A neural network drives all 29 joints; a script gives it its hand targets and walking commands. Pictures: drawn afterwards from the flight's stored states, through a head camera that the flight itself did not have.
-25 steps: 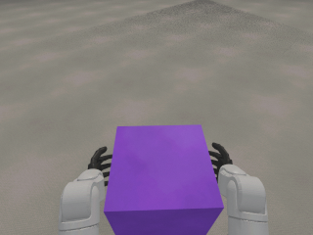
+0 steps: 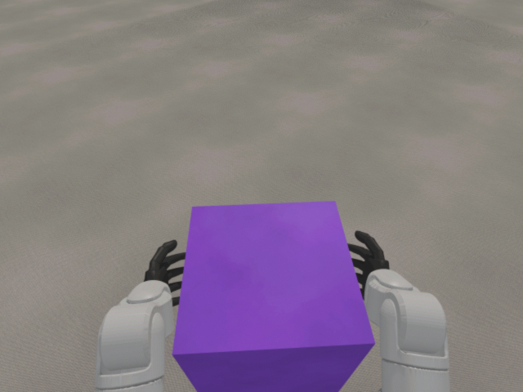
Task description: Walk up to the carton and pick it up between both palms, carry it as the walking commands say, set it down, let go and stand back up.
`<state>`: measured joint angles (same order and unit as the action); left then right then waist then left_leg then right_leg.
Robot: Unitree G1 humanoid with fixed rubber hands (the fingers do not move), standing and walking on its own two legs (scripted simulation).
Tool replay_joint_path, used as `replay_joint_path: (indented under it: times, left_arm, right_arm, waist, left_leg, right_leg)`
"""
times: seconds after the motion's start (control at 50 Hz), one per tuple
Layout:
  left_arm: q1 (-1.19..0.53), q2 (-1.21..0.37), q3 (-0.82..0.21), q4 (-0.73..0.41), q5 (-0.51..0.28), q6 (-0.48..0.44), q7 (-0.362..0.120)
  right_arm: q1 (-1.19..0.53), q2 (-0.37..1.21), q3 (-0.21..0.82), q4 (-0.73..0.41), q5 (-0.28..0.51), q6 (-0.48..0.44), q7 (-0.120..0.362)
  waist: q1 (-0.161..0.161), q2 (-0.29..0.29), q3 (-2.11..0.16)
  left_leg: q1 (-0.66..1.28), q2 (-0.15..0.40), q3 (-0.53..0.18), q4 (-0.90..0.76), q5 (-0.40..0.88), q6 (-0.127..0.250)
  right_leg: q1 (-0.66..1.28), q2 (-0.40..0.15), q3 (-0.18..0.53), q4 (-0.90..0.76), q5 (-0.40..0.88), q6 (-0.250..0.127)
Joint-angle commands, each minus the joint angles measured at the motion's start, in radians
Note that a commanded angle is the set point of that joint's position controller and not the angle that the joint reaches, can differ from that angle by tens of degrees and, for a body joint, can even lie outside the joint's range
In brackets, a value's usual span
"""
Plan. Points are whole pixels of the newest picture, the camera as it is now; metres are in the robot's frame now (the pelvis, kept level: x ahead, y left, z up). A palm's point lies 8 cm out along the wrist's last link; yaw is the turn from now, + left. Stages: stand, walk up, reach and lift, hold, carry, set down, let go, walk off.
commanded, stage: carry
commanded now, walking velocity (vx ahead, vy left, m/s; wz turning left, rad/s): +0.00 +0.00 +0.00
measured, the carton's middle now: (267, 306) +0.27 +0.00 +0.01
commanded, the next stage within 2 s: none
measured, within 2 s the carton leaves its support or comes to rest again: neither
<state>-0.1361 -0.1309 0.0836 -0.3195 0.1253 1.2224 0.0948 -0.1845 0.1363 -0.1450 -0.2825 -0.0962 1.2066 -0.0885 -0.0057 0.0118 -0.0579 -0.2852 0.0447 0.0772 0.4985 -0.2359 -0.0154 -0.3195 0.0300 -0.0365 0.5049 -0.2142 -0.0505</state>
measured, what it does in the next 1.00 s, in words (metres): stands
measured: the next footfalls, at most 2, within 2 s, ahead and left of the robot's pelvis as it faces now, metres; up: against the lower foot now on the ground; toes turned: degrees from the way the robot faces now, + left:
none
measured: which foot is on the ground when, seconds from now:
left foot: down 0.00-1.00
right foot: down 0.00-1.00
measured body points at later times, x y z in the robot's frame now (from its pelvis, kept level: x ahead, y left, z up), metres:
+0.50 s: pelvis +0.00 +0.03 +0.00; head -0.01 +0.04 +0.45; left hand +0.27 +0.19 +0.05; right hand +0.28 -0.12 +0.06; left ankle +0.01 +0.13 -0.74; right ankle +0.03 -0.09 -0.74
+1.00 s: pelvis +0.00 +0.04 +0.00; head -0.01 +0.04 +0.45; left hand +0.28 +0.19 +0.05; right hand +0.29 -0.12 +0.05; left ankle +0.01 +0.13 -0.74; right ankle +0.03 -0.09 -0.74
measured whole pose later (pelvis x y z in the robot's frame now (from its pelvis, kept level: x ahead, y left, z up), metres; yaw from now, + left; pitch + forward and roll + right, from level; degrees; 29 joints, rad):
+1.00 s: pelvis +0.00 +0.04 +0.00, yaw +0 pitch +2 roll +0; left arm -0.12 -0.13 0.09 -0.13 0.15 1.00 0.07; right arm -0.17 0.13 -0.15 -0.09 -0.13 0.98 -0.06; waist 0.00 0.00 -0.09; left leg -0.31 0.00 0.12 0.52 -0.25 0.05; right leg -0.35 -0.03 -0.02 0.53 -0.22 0.01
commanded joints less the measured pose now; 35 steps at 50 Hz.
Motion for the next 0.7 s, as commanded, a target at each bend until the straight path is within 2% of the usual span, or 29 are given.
replay_joint_path:
  times: [0.0, 0.02, 0.04, 0.06, 0.08, 0.12, 0.14, 0.16, 0.2, 0.22, 0.24, 0.28, 0.3, 0.34, 0.36, 0.38, 0.4, 0.42, 0.44, 0.48, 0.5, 0.52, 0.54, 0.56, 0.6, 0.62, 0.64, 0.68]
  left_arm:
    - [-0.505, -0.905, -0.646, -0.036, -0.378, -0.036, -0.263]
    - [-0.511, -0.916, -0.647, -0.043, -0.380, -0.041, -0.262]
    - [-0.549, -0.909, -0.663, -0.087, -0.394, -0.042, -0.260]
    - [-0.526, -0.910, -0.643, -0.034, -0.382, -0.039, -0.261]
    - [-0.535, -0.898, -0.634, -0.033, -0.373, -0.045, -0.259]
    - [-0.531, -0.900, -0.631, -0.005, -0.370, -0.057, -0.261]
    - [-0.531, -0.898, -0.644, -0.034, -0.376, -0.060, -0.259]
    - [-0.526, -0.905, -0.638, -0.005, -0.374, -0.057, -0.262]
    - [-0.546, -0.905, -0.637, -0.021, -0.375, -0.071, -0.262]
    - [-0.540, -0.895, -0.623, 0.014, -0.360, -0.081, -0.260]
    - [-0.561, -0.902, -0.660, -0.067, -0.390, -0.077, -0.258]
    - [-0.546, -0.902, -0.635, -0.003, -0.366, -0.083, -0.258]
    - [-0.512, -0.875, -0.580, 0.075, -0.322, -0.094, -0.259]
    - [-0.537, -0.892, -0.650, -0.032, -0.367, -0.103, -0.255]
    - [-0.495, -0.864, -0.577, 0.092, -0.311, -0.117, -0.257]
    - [-0.513, -0.870, -0.592, 0.059, -0.321, -0.130, -0.252]
    - [-0.543, -0.871, -0.578, 0.070, -0.308, -0.152, -0.254]
    - [-0.527, -0.888, -0.626, 0.008, -0.344, -0.151, -0.252]
    - [-0.537, -0.891, -0.621, 0.011, -0.340, -0.157, -0.251]
    - [-0.514, -0.874, -0.614, 0.010, -0.331, -0.153, -0.244]
    - [-0.542, -0.875, -0.645, -0.040, -0.356, -0.147, -0.245]
    - [-0.493, -0.876, -0.627, 0.009, -0.338, -0.146, -0.244]
    - [-0.491, -0.855, -0.625, 0.012, -0.333, -0.144, -0.244]
    - [-0.482, -0.843, -0.618, 0.020, -0.328, -0.144, -0.246]
    - [-0.491, -0.833, -0.598, 0.035, -0.310, -0.165, -0.244]
    - [-0.521, -0.852, -0.622, 0.008, -0.332, -0.166, -0.245]
    - [-0.487, -0.832, -0.567, 0.097, -0.284, -0.185, -0.247]
    - [-0.477, -0.840, -0.575, 0.098, -0.285, -0.210, -0.246]
  right_arm:
    - [-0.436, 0.868, 0.724, -0.024, 0.358, -0.001, 0.275]
    - [-0.478, 0.888, 0.733, -0.051, 0.372, -0.006, 0.275]
    - [-0.453, 0.891, 0.735, -0.031, 0.369, 0.000, 0.276]
    - [-0.444, 0.884, 0.713, -0.002, 0.355, 0.001, 0.274]
    - [-0.447, 0.883, 0.706, 0.011, 0.353, -0.005, 0.275]
    - [-0.429, 0.878, 0.698, 0.029, 0.339, -0.022, 0.273]
    - [-0.460, 0.890, 0.718, -0.007, 0.357, -0.024, 0.272]
    - [-0.433, 0.878, 0.707, 0.009, 0.345, -0.026, 0.271]
    - [-0.485, 0.889, 0.715, -0.019, 0.350, -0.043, 0.267]
    - [-0.457, 0.857, 0.671, 0.012, 0.320, -0.054, 0.266]
    - [-0.473, 0.891, 0.723, -0.037, 0.360, -0.047, 0.267]
    - [-0.462, 0.869, 0.686, 0.007, 0.327, -0.053, 0.265]
    - [-0.420, 0.855, 0.648, 0.092, 0.289, -0.063, 0.264]
    - [-0.456, 0.885, 0.709, -0.007, 0.348, -0.069, 0.270]
    - [-0.421, 0.839, 0.641, 0.093, 0.285, -0.088, 0.265]
    - [-0.432, 0.856, 0.656, 0.081, 0.303, -0.100, 0.267]
    - [-0.453, 0.861, 0.637, 0.101, 0.286, -0.120, 0.267]
    - [-0.467, 0.863, 0.696, -0.003, 0.328, -0.118, 0.265]
    - [-0.500, 0.865, 0.691, -0.019, 0.330, -0.127, 0.266]
    - [-0.442, 0.861, 0.674, 0.027, 0.315, -0.119, 0.263]
    - [-0.433, 0.866, 0.689, -0.005, 0.324, -0.114, 0.260]
    - [-0.421, 0.837, 0.675, 0.006, 0.313, -0.115, 0.260]
    - [-0.391, 0.833, 0.665, 0.032, 0.301, -0.115, 0.259]
    - [-0.381, 0.830, 0.663, 0.051, 0.298, -0.113, 0.261]
    - [-0.409, 0.815, 0.649, 0.061, 0.286, -0.131, 0.261]
    - [-0.416, 0.835, 0.661, 0.049, 0.300, -0.131, 0.262]
    - [-0.401, 0.824, 0.621, 0.129, 0.263, -0.152, 0.263]
    - [-0.438, 0.824, 0.641, 0.083, 0.278, -0.182, 0.262]
  waist:
    - [0.009, -0.011, -0.243]
    - [0.012, -0.013, -0.270]
    - [0.010, -0.003, -0.263]
    - [0.009, -0.012, -0.237]
    - [0.011, -0.013, -0.243]
    - [0.011, -0.011, -0.256]
    - [0.011, -0.021, -0.247]
    - [0.011, -0.008, -0.246]
    - [0.012, -0.027, -0.285]
    - [0.008, 0.025, -0.269]
    - [0.011, 0.001, -0.265]
    - [0.009, -0.020, -0.243]
    - [0.010, -0.045, -0.259]
    - [0.012, 0.007, -0.249]
    - [0.012, -0.012, -0.262]
    - [0.014, 0.026, -0.285]
    - [0.012, 0.000, -0.280]
    - [0.011, -0.017, -0.283]
    - [0.013, -0.004, -0.292]
    - [0.011, -0.021, -0.309]
    - [0.009, -0.019, -0.299]
    - [0.012, 0.006, -0.301]
    - [0.007, 0.016, -0.289]
    - [0.009, 0.008, -0.283]
    - [0.010, 0.001, -0.282]
    - [0.009, -0.008, -0.268]
    - [0.010, -0.032, -0.283]
    - [0.008, -0.013, -0.287]
  left_leg:
    - [0.053, 0.079, -0.077, -0.067, 0.021, 0.047]
    - [0.074, 0.081, -0.078, -0.057, 0.058, 0.053]
    - [0.079, 0.080, -0.070, -0.052, 0.043, 0.048]
    - [0.054, 0.088, -0.082, -0.067, 0.043, 0.055]
    - [0.045, 0.100, -0.094, -0.081, 0.056, 0.057]
    - [0.053, 0.093, -0.088, -0.070, 0.072, 0.059]
    - [0.054, 0.096, -0.083, -0.073, 0.071, 0.061]
    - [0.049, 0.091, -0.088, -0.074, 0.051, 0.062]
    - [0.085, 0.090, -0.084, -0.061, 0.064, 0.067]
    - [0.063, 0.088, -0.088, -0.079, 0.084, 0.067]
    - [0.052, 0.098, -0.097, -0.088, 0.040, 0.069]
    - [0.031, 0.094, -0.099, -0.095, 0.013, 0.075]
    - [0.016, 0.094, -0.109, -0.100, -0.015, 0.079]
    - [0.024, 0.096, -0.103, -0.105, 0.005, 0.074]
    - [0.032, 0.095, -0.099, -0.100, 0.042, 0.072]
    - [0.036, 0.095, -0.103, -0.097, 0.069, 0.074]
    - [0.025, 0.094, -0.094, -0.082, 0.096, 0.072]
    - [0.031, 0.084, -0.092, -0.084, 0.083, 0.075]
    - [0.064, 0.095, -0.091, -0.084, 0.109, 0.073]
    - [0.054, 0.104, -0.108, -0.091, 0.109, 0.085]
    - [0.039, 0.108, -0.109, -0.097, 0.101, 0.084]
    - [0.068, 0.096, -0.090, -0.079, 0.123, 0.083]
    - [0.059, 0.093, -0.090, -0.088, 0.131, 0.078]
    - [0.037, 0.105, -0.106, -0.108, 0.064, 0.080]
    - [0.058, 0.101, -0.095, -0.101, 0.114, 0.080]
    - [0.044, 0.105, -0.102, -0.108, 0.126, 0.083]
    - [0.036, 0.105, -0.101, -0.098, 0.129, 0.084]
    - [0.049, 0.088, -0.080, -0.079, 0.130, 0.074]
  right_leg:
    - [0.068, -0.150, 0.116, -0.098, 0.062, -0.002]
    - [0.083, -0.156, 0.122, -0.088, 0.107, -0.004]
    - [0.078, -0.162, 0.137, -0.101, 0.113, -0.003]
    - [0.062, -0.152, 0.113, -0.085, 0.110, -0.004]
    - [0.072, -0.146, 0.098, -0.070, 0.102, -0.003]
    - [0.068, -0.145, 0.101, -0.069, 0.118, -0.001]
    - [0.060, -0.147, 0.099, -0.069, 0.123, 0.000]
    - [0.057, -0.146, 0.104, -0.075, 0.110, 0.001]
    - [0.071, -0.150, 0.107, -0.074, 0.117, 0.004]
    - [0.057, -0.144, 0.090, -0.053, 0.117, 0.010]
    - [0.058, -0.141, 0.090, -0.066, 0.087, 0.008]
    - [0.062, -0.139, 0.088, -0.072, 0.088, 0.009]
    - [0.076, -0.131, 0.086, -0.074, 0.068, 0.009]
    - [0.063, -0.143, 0.094, -0.067, 0.082, 0.005]
    - [0.063, -0.141, 0.087, -0.055, 0.102, 0.013]
    - [0.086, -0.139, 0.084, -0.042, 0.114, 0.011]
    - [0.100, -0.146, 0.083, -0.045, 0.149, 0.015]
    - [0.083, -0.142, 0.088, -0.041, 0.136, 0.015]
    - [0.067, -0.142, 0.085, -0.035, 0.127, 0.017]
    - [0.089, -0.139, 0.078, -0.027, 0.123, 0.020]
    - [0.097, -0.131, 0.071, -0.019, 0.128, 0.022]
    - [0.073, -0.141, 0.088, -0.030, 0.155, 0.019]
    - [0.067, -0.135, 0.073, -0.017, 0.125, 0.024]
    - [0.077, -0.134, 0.071, -0.028, 0.104, 0.021]
    - [0.063, -0.137, 0.072, -0.021, 0.117, 0.026]
    - [0.060, -0.136, 0.073, -0.019, 0.114, 0.025]
    - [0.086, -0.135, 0.070, -0.022, 0.129, 0.028]
    - [0.081, -0.149, 0.083, -0.020, 0.154, 0.020]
